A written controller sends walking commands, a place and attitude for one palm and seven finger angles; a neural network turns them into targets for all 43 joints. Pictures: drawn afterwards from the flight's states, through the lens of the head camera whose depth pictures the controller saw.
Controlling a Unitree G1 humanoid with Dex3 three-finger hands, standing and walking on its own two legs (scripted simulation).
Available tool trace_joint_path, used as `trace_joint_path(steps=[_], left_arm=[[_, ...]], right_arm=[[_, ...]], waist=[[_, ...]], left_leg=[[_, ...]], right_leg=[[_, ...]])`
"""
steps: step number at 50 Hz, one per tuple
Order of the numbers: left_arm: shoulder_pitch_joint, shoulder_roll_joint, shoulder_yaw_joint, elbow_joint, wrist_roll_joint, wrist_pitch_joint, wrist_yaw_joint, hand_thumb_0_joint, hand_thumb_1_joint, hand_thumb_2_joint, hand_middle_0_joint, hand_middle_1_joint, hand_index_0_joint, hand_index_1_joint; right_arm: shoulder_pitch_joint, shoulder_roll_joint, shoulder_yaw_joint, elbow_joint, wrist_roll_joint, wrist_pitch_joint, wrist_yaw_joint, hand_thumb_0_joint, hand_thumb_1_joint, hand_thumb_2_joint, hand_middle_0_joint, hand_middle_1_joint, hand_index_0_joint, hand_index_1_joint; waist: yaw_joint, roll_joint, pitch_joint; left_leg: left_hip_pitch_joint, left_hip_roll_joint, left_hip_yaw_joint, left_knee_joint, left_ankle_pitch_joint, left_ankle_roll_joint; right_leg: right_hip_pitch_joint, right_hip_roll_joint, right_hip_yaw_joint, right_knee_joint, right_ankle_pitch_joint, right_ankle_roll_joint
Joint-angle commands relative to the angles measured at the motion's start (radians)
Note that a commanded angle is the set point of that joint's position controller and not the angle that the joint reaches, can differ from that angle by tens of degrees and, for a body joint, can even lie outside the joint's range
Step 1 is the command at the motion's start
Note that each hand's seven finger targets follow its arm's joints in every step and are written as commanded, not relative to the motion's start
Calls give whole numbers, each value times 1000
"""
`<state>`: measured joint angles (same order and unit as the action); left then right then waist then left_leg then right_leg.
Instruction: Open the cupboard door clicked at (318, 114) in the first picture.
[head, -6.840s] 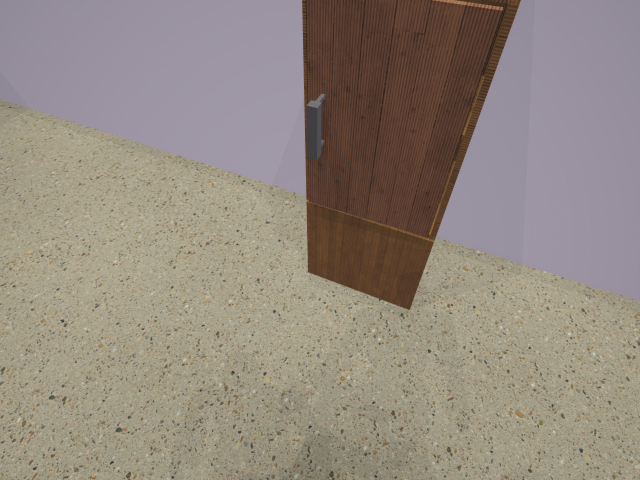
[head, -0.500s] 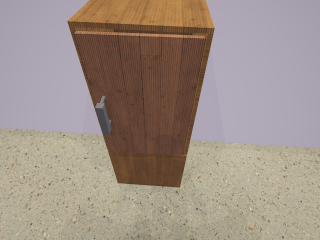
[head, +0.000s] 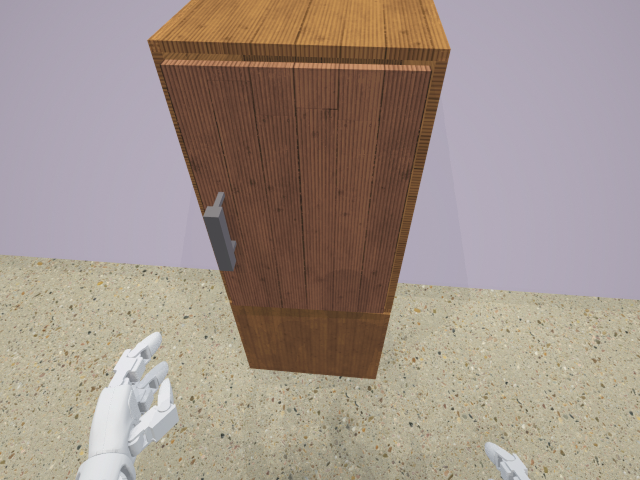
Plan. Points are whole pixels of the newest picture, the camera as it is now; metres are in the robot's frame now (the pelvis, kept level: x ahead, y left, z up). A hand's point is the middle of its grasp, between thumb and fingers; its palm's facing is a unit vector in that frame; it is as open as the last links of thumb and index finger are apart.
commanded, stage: raise the hand with hooked fingers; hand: left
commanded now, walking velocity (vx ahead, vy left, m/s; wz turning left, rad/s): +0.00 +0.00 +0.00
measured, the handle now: (224, 231) +0.55 +0.21 -0.04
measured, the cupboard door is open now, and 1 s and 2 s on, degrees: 1 1 1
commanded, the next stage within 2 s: move the hooked fingers beside the handle in 1.90 s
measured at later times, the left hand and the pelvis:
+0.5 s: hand (183, 426) +0.20 +0.19 -0.05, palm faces -0.11 -0.99 -0.08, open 10.3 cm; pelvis -0.02 -0.02 -0.10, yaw +1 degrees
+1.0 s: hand (145, 399) +0.23 +0.24 -0.03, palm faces -0.03 -1.00 -0.07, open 13.2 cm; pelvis -0.02 +0.00 -0.08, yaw +0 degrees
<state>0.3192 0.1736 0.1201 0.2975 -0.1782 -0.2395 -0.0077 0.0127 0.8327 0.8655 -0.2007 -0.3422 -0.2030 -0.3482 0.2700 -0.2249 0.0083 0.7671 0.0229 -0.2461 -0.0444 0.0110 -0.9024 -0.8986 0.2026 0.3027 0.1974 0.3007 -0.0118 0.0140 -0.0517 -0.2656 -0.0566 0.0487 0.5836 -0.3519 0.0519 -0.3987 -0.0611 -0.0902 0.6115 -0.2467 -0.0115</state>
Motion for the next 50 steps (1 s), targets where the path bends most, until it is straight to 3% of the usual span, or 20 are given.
trace_joint_path(steps=[1, 2, 3, 5, 7, 9, 12, 13, 14, 15, 18, 22, 25, 28, 32, 36, 38, 43, 45, 50], left_arm=[[273, -28, 33, 3, -76, -307, -197, 0, 643, 790, -218, -465, -218, -465], [282, -3, 49, -15, -91, -377, -256, 0, 620, 780, -220, -480, -220, -480], [307, 54, 114, 15, -97, -430, -319, 0, 597, 770, -222, -495, -222, -495], [240, 142, 150, -59, -93, -511, -419, 0, 550, 750, -225, -525, -225, -525], [183, 181, 199, -161, -125, -487, -445, 0, 503, 730, -228, -555, -228, -555], [99, 216, 249, -313, -178, -458, -438, 0, 457, 710, -232, -585, -232, -585], [25, 208, 253, -524, -202, -451, -380, 0, 387, 680, -237, -630, -237, -630], [-34, 223, 242, -599, -203, -450, -371, 0, 363, 670, -238, -645, -238, -645], [-3, 203, 222, -599, -188, -440, -368, 0, 340, 660, -240, -660, -240, -660], [-16, 181, 180, -605, -172, -437, -369, 0, 317, 650, -242, -675, -242, -675], [-88, 194, 132, -527, -151, -379, -416, 0, 247, 620, -247, -720, -247, -720], [15, 250, 226, -325, -177, -228, -486, 0, 153, 580, -253, -780, -253, -780], [38, 317, 325, -319, -236, -137, -500, 0, 83, 550, -258, -825, -258, -825], [27, 332, 380, -389, -262, -144, -439, 0, 13, 520, -263, -870, -263, -870], [-11, 263, 312, -387, -218, -221, -366, 0, -80, 480, -270, -930, -270, -930], [-96, 268, 245, -288, -177, -255, -397, 0, -173, 440, -277, -990, -277, -990], [-154, 299, 245, -277, -181, -251, -431, 0, -220, 420, -280, -1020, -280, -1020], [-215, 417, 342, -345, -208, -246, -453, 0, -337, 370, -288, -1095, -288, -1095], [-194, 410, 361, -338, -217, -248, -438, 0, -383, 350, -292, -1125, -292, -1125], [-209, 362, 329, -225, -212, -211, -430, 0, -500, 300, -300, -1200, -300, -1200]], right_arm=[[-122, -149, -87, -252, -13, -99, 37, 0, -900, -900, 200, 300, 200, 300], [-140, -152, -92, -278, -16, -104, 51, 0, -900, -900, 200, 300, 200, 300], [-128, -161, -101, -295, -17, -101, 69, 0, -900, -900, 200, 300, 200, 300], [-151, -168, -101, -338, -14, -100, 80, 0, -900, -900, 200, 300, 200, 300], [-162, -164, -104, -393, -7, -90, 67, 0, -900, -900, 200, 300, 200, 300], [-159, -157, -103, -433, -6, -75, 55, 0, -900, -900, 200, 300, 200, 300], [-113, -132, -98, -416, -7, -68, 37, 0, -900, -900, 200, 300, 200, 300], [-96, -143, -91, -410, -18, -63, 30, 0, -900, -900, 200, 300, 200, 300], [-89, -141, -96, -394, -15, -57, 23, 0, -900, -900, 200, 300, 200, 300], [-86, -143, -92, -376, -13, -59, 19, 0, -900, -900, 200, 300, 200, 300], [-79, -165, -73, -348, -9, -61, 1, 0, -900, -900, 200, 300, 200, 300], [-89, -174, -79, -354, 24, -53, -12, 0, -900, -900, 200, 300, 200, 300], [-120, -166, -69, -405, 31, -33, -15, 0, -900, -900, 200, 300, 200, 300], [-118, -138, -62, -421, 22, -32, -12, 0, -900, -900, 200, 300, 200, 300], [-86, -135, -64, -389, 14, -40, -2, 0, -900, -900, 200, 300, 200, 300], [-55, -175, -61, -374, 17, -47, -5, 0, -900, -900, 200, 300, 200, 300], [-47, -192, -59, -381, 21, -50, -12, 0, -900, -900, 200, 300, 200, 300], [-31, -201, -53, -392, 21, -55, -25, 0, -900, -900, 200, 300, 200, 300], [-26, -195, -52, -387, 20, -50, -23, 0, -900, -900, 200, 300, 200, 300], [-20, -204, -47, -383, 15, -32, -11, 0, -900, -900, 200, 300, 200, 300]], waist=[[66, -272, 1], [70, -211, -43], [87, -83, -82], [78, -8, -165], [80, -37, -278], [88, 49, -344], [51, 135, -384], [20, 84, -388], [16, 100, -382], [-10, 103, -364], [-62, 86, -298], [-24, -53, -348], [39, -56, -407], [72, -17, -427], [27, 0, -321], [-21, 7, -232], [-26, 20, -229], [9, 81, -325], [22, 91, -343], [6, 94, -278]], left_leg=[[-392, 26, -59, 124, 13, -68], [-431, 16, -44, 182, 34, -76], [-443, 6, -34, 231, 75, -91], [-529, 6, -28, 331, 104, -83], [-592, 7, -18, 390, 111, -62], [-608, 10, -27, 429, 95, -58], [-566, 34, -54, 470, 167, -48], [-568, 45, -76, 485, 182, -45], [-562, 52, -78, 489, 194, -42], [-561, 58, -83, 496, 179, -36], [-619, 63, -95, 533, 117, -22], [-707, 49, -87, 513, 43, -22], [-702, 37, -78, 472, 66, -28], [-670, 42, -83, 443, 116, -35], [-661, 46, -80, 420, 66, -34], [-678, 43, -85, 415, -57, -30], [-670, 41, -88, 410, -77, -26], [-581, 43, -99, 371, 3, -29], [-547, 45, -102, 354, 59, -38], [-541, 48, -109, 340, 88, -58]], right_leg=[[-154, 57, -5, 131, -154, -25], [-163, 53, 11, 184, -103, -31], [-163, 48, 31, 244, -45, -46], [-209, 39, 63, 337, 16, -50], [-201, 38, 98, 384, 34, -34], [-195, 37, 143, 393, -15, -29], [-196, 44, 143, 410, 75, -34], [-231, 59, 121, 436, 86, -34], [-242, 58, 127, 424, 87, -34], [-271, 58, 119, 416, 64, -31], [-340, 64, 109, 410, -14, -27], [-242, 45, 129, 349, -114, 1], [-134, 31, 141, 329, -111, 1], [-95, 37, 130, 342, -56, -9], [-213, 45, 98, 332, -136, -7], [-325, 45, 94, 310, -292, -9], [-328, 48, 97, 307, -305, -15], [-254, 60, 71, 326, -197, -24], [-234, 63, 51, 334, -133, -23], [-285, 69, 18, 345, -96, -21]])
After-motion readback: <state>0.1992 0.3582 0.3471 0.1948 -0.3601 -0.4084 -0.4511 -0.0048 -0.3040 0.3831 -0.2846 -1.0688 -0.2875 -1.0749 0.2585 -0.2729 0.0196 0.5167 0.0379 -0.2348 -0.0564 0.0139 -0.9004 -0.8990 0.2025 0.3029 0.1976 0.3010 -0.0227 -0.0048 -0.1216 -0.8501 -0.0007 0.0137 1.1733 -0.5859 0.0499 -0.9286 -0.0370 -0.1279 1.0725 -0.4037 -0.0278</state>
